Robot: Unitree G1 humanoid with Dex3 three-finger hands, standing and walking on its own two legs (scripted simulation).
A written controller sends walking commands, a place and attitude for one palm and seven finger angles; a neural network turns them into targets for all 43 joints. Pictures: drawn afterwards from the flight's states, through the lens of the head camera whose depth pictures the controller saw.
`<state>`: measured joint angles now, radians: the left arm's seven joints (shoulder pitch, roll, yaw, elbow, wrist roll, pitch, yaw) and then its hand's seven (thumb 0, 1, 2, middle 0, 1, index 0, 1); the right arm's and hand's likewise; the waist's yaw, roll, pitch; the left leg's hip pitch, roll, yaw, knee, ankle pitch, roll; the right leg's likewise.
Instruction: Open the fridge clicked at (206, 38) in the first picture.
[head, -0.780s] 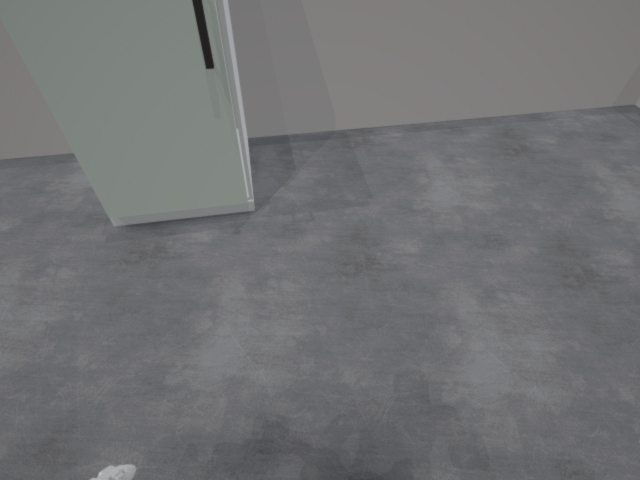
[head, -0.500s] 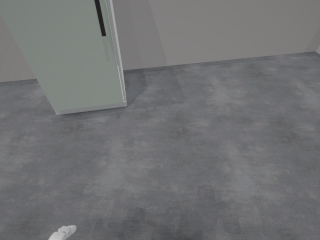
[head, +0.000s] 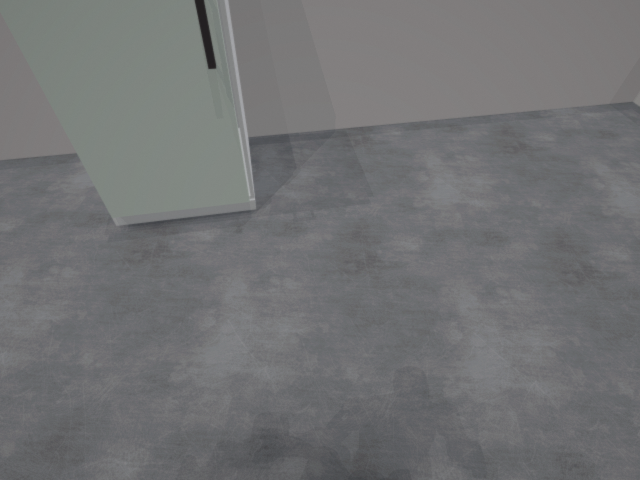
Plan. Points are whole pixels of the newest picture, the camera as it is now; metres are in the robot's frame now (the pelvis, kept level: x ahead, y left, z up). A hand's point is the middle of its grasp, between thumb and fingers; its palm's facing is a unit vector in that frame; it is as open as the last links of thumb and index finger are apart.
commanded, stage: stand and wait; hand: right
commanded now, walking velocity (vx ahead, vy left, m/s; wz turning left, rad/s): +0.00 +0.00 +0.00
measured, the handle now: (203, 18) +1.27 +0.42 +0.07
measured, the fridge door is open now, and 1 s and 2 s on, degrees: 0 0 0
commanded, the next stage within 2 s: look at it before walking up in 0.04 s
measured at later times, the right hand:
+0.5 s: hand out of the picture +0.07 -0.24 -0.16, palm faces -0.03 +0.94 -0.33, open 7.3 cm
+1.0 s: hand out of the picture +0.06 -0.22 -0.17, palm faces -0.10 +0.95 -0.30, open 7.3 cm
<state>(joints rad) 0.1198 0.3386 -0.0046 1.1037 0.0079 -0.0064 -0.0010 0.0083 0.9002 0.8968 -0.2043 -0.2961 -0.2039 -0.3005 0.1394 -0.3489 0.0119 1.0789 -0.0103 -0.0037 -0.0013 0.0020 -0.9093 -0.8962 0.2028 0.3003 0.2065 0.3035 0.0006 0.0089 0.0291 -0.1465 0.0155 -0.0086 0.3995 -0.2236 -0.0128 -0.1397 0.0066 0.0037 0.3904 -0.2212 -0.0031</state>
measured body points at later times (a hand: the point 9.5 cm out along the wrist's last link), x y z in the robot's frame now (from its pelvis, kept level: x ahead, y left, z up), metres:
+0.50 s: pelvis +0.00 +0.00 +0.00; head +0.00 +0.00 +0.45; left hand +0.08 +0.30 -0.13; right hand +0.07 -0.29 -0.13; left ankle +0.00 +0.13 -0.74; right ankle -0.01 -0.12 -0.74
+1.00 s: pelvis -0.01 +0.01 -0.01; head +0.01 +0.01 +0.44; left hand +0.06 +0.28 -0.14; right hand +0.07 -0.27 -0.15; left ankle +0.00 +0.13 -0.74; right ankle +0.00 -0.12 -0.74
